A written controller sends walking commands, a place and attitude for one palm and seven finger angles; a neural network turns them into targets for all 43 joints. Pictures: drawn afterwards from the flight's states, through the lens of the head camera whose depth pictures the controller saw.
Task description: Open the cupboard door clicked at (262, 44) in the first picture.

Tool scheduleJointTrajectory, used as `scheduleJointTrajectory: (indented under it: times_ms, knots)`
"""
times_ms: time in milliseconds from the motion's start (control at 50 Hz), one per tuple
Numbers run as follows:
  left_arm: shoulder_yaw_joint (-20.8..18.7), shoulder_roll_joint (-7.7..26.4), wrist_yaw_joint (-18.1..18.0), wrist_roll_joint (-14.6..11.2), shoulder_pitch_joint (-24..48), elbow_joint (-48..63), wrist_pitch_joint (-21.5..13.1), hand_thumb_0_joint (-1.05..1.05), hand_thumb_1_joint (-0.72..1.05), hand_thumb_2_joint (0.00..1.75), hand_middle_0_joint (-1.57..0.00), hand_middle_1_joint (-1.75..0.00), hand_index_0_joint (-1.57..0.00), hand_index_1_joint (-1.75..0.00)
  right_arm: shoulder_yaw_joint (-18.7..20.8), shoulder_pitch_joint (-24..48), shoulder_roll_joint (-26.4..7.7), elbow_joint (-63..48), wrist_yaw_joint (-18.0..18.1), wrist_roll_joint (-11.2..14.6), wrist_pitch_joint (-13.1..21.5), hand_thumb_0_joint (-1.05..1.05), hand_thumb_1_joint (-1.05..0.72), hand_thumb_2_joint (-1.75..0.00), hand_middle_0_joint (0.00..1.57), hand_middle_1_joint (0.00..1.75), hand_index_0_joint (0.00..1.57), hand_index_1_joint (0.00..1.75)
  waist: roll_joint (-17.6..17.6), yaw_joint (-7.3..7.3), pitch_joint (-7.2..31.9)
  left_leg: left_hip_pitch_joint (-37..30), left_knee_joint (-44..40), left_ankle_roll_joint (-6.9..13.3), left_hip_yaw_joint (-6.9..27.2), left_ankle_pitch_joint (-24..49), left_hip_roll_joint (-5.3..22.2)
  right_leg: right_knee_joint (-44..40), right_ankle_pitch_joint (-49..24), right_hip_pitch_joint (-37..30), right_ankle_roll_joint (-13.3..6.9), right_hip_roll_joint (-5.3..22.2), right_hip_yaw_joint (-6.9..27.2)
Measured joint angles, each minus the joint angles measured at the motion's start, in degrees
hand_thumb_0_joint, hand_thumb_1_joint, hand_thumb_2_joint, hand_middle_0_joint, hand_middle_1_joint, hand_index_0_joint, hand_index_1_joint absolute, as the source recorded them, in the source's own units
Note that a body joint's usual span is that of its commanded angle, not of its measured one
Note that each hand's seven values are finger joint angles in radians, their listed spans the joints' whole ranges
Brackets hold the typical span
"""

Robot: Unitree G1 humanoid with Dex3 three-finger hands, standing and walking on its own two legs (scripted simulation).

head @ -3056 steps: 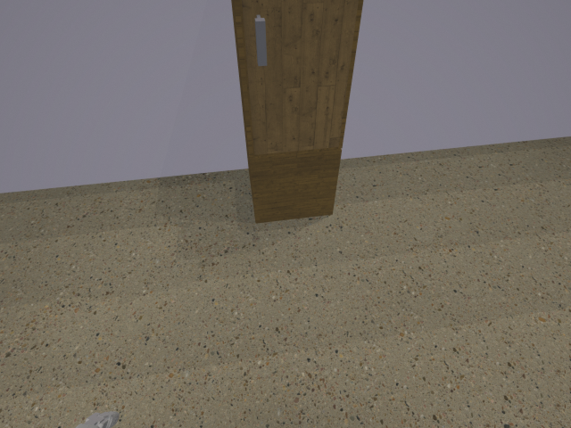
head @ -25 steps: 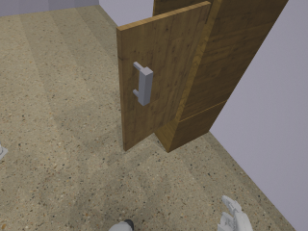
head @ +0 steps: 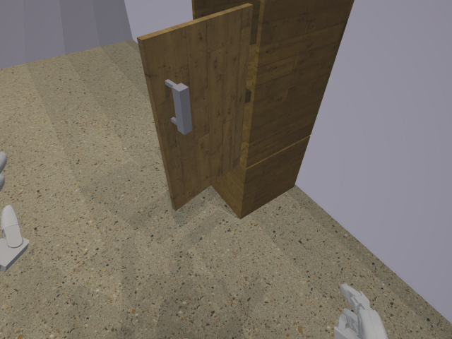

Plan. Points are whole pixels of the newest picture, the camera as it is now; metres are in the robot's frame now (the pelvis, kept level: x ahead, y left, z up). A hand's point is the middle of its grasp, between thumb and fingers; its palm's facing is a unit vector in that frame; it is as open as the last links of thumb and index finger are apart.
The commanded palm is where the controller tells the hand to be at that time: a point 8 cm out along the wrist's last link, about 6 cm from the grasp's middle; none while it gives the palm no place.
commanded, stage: stop stepping back and stand still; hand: left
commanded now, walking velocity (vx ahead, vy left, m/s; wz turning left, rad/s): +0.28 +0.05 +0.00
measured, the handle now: (177, 106) +0.61 +0.13 +0.09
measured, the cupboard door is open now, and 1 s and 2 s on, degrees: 100 100 100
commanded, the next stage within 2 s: let the arm hang, fingers relaxed in 0.54 s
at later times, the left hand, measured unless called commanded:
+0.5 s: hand out of the picture +0.17 +0.28 +0.17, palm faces +0.45 -0.77 -0.46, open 7.4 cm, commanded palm +0.10 +0.32 +0.18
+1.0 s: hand out of the picture -0.01 +0.20 -0.17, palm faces +0.12 -0.98 -0.18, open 6.9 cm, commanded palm none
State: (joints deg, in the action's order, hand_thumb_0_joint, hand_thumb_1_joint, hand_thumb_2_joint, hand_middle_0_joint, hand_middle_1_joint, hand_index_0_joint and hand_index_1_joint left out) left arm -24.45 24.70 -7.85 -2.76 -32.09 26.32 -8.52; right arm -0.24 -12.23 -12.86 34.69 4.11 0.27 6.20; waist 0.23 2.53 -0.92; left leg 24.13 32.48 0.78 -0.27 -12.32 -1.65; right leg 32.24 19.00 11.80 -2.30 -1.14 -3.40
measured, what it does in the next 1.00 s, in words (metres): steps on the spot: left foot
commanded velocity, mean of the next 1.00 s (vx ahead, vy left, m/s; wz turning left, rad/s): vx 0.05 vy -0.01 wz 0.00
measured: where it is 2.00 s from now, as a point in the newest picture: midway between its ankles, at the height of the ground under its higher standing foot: outside the picture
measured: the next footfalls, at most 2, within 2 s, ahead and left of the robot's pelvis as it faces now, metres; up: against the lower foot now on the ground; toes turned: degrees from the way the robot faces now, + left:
left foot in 0.24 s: +0.01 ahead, +0.15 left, +0.00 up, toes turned +5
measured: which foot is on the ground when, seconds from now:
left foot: up 0.00-0.22, down 0.24-1.00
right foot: down 0.00-1.00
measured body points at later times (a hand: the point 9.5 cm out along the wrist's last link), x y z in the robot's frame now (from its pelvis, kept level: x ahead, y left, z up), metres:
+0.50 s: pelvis -0.03 +0.02 +0.00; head -0.03 +0.02 +0.45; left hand +0.14 +0.32 +0.20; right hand +0.14 -0.19 -0.08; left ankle -0.03 +0.14 -0.73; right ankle -0.01 -0.09 -0.73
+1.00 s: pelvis -0.05 +0.01 +0.00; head -0.03 +0.04 +0.45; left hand -0.02 +0.25 -0.15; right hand +0.01 -0.23 -0.14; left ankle -0.03 +0.14 -0.73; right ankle -0.01 -0.09 -0.73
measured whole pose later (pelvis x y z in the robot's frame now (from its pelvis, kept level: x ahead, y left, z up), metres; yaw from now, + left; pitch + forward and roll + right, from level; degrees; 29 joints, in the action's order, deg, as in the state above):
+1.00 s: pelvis -0.05 +0.01 +0.00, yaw +5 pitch -2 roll -1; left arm -1.6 10.8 -1.2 1.1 -15.7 -50.2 2.3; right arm -0.4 -14.6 -11.1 54.8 0.3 -1.5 -2.0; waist 2.2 -0.1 -4.0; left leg 16.7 33.1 -0.6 0.3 -15.0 1.4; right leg 31.7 14.6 15.7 -0.9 1.2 -5.6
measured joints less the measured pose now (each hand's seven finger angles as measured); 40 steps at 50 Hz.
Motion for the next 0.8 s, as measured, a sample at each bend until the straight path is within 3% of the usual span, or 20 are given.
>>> scheduleJointTrajectory:
  times_ms: [60, 100, 140, 220, 240, 280, 340, 480, 640, 660, 720, 800]
  knots:
    - [1.37, -1.67, 0.34, 0.73, -3.13, 2.25, -1.10, 0.01, 0.89, 0.90, -0.21, -0.30, -0.21, -0.30, 0.18, -1.86, 0.09, 2.34, -0.39, -0.37, -1.21, 0.01, -0.91, -0.90, 0.20, 0.30, 0.20, 0.30, 1.44, -2.04, 2.49, 4.96, 18.51, -1.56, 0.13, -4.24, -0.18, -1.99, -1.79, 0.81, -0.50, 0.47, 0.73]
    - [1.81, -2.37, 0.37, 1.32, -3.55, 2.36, -2.29, 0.01, 0.89, 0.90, -0.21, -0.30, -0.21, -0.30, 0.19, -3.38, 0.12, 3.54, -0.21, -0.56, -1.47, 0.02, -0.91, -0.90, 0.20, 0.30, 0.20, 0.30, 2.19, -2.75, 4.08, 4.70, 21.99, -1.63, -0.73, -3.44, 1.07, -4.05, -3.10, 0.90, -0.34, 0.78, 0.70]
    - [2.01, -2.38, 0.06, 2.04, -1.93, 1.28, -3.38, 0.01, 0.89, 0.90, -0.21, -0.30, -0.21, -0.30, 0.28, -4.69, -0.02, 4.15, 0.44, -0.69, -1.04, 0.02, -0.91, -0.90, 0.20, 0.30, 0.20, 0.30, 2.40, -2.96, 4.94, 1.86, 17.89, -0.86, -1.48, -4.42, 2.64, -5.17, -3.93, 1.19, -0.20, 1.18, -0.15]
    - [2.05, -3.08, -1.29, 2.50, 2.13, -0.72, -3.84, 0.01, 0.89, 0.90, -0.21, -0.30, -0.21, -0.30, 0.82, -5.42, -1.39, 4.16, 1.56, -0.76, 0.56, 0.02, -0.91, -0.90, 0.20, 0.30, 0.20, 0.30, 0.58, -2.93, 4.70, -8.24, 0.24, 0.91, -1.88, -6.26, 4.63, -3.05, -3.12, 2.85, 0.63, 1.54, -2.07]
    - [1.78, -3.20, -1.57, 2.34, 2.71, -0.92, -3.82, 0.01, 0.89, 0.90, -0.21, -0.30, -0.21, -0.30, 1.04, -4.88, -1.50, 4.14, 1.71, -0.76, 0.86, 0.02, -0.91, -0.90, 0.20, 0.30, 0.20, 0.30, 0.31, -2.69, 4.16, -9.63, -2.43, 0.44, -1.76, -5.52, 4.49, -1.59, -2.49, 3.55, 1.01, 1.88, -2.24]
    - [0.85, -3.03, -1.99, 2.03, 3.27, -1.30, -3.39, 0.01, 0.89, 0.90, -0.21, -0.30, -0.21, -0.30, 1.03, -3.23, -0.73, 3.73, 1.56, -0.46, 0.79, 0.02, -0.91, -0.90, 0.20, 0.30, 0.20, 0.30, 1.25, -2.88, 2.30, -10.19, -2.08, -0.75, -2.83, -4.63, 3.43, 0.69, -2.18, 4.13, 1.87, 3.06, -0.86]
    - [-0.45, -1.60, -1.82, 1.78, 2.36, -0.88, -2.80, 0.01, 0.89, 0.90, -0.21, -0.30, -0.21, -0.30, 0.20, -1.59, 1.09, 2.51, 0.79, -0.40, 1.65, 0.02, -0.91, -0.90, 0.20, 0.30, 0.20, 0.30, 1.79, -2.55, 1.00, -10.82, -1.01, -1.00, -4.03, -4.93, 3.01, 2.76, -1.41, 4.40, 2.25, 3.37, 0.35]
    - [0.84, -1.68, -0.83, 1.37, 2.53, 0.52, -3.44, 0.01, 0.89, 0.90, -0.21, -0.30, -0.21, -0.30, -2.04, 0.13, 3.56, 1.51, -1.09, -0.15, 1.93, 0.02, -0.91, -0.90, 0.20, 0.30, 0.21, 0.30, -0.60, -2.22, 0.19, -10.01, 0.81, -1.58, -3.08, -5.48, 4.84, -0.09, -2.83, 2.95, 0.94, 1.35, -0.83]
    - [0.99, -2.60, -0.39, 0.67, 0.30, -0.39, -3.05, 0.01, 0.89, 0.90, -0.21, -0.30, -0.21, -0.30, -1.19, -0.22, 1.94, 1.91, -0.50, -0.17, 0.12, 0.02, -0.91, -0.90, 0.21, 0.30, 0.21, 0.30, -0.40, -2.51, 0.28, -10.50, -1.21, -1.31, -3.45, -4.46, 4.22, -1.65, -3.66, 2.72, 1.45, 1.85, -0.47]
    - [2.05, -2.32, 0.37, 1.70, 1.77, -3.44, -3.52, 0.01, 0.89, 0.90, -0.21, -0.30, -0.21, -0.30, -0.58, -0.28, 1.13, 2.93, -1.43, -0.16, 1.06, 0.01, -0.91, -0.90, 0.20, 0.30, 0.21, 0.30, -0.82, -2.60, 0.78, -9.52, -1.08, -1.12, -3.14, -4.23, 4.01, -1.17, -3.93, 3.69, 1.65, 2.10, -0.78]
    - [8.98, -3.39, 4.26, 3.86, 10.06, -21.43, 2.45, 0.00, 0.90, 0.90, -0.20, -0.30, -0.20, -0.30, 0.98, 1.48, -2.18, 7.31, -3.71, -0.65, -0.82, 0.01, -0.91, -0.90, 0.20, 0.30, 0.21, 0.30, -2.46, -3.16, 1.71, -6.37, 0.93, -0.40, -2.72, -4.24, 2.29, 2.90, -2.45, 7.39, 1.90, 3.59, 0.16]
    - [17.23, -9.05, 6.88, 5.06, 15.99, -47.53, 10.01, 0.00, 0.91, 0.90, -0.19, -0.30, -0.19, -0.30, 1.26, 3.70, -3.66, 11.22, -4.07, -1.48, -4.29, 0.01, -0.91, -0.90, 0.20, 0.30, 0.20, 0.30, -4.22, -2.01, 0.54, -4.84, 3.06, -0.16, -2.74, -4.80, 1.83, 5.30, -1.43, 9.04, 2.58, 3.91, 0.95]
